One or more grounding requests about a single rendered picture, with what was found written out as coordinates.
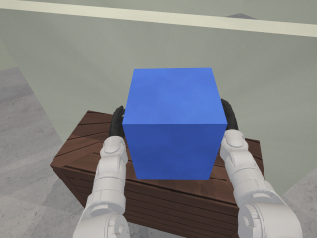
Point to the carton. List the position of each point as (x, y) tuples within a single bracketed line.
[(174, 123)]

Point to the robot right hand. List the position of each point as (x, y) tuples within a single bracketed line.
[(230, 116)]

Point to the pedestal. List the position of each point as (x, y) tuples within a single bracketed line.
[(183, 207)]

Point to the left robot forearm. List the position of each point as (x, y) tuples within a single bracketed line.
[(109, 182)]

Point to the robot left hand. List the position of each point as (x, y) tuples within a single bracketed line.
[(116, 127)]

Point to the right robot upper arm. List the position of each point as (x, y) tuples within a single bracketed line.
[(267, 220)]

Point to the left robot upper arm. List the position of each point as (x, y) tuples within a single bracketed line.
[(109, 225)]

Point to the right robot forearm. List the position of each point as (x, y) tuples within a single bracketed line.
[(243, 172)]

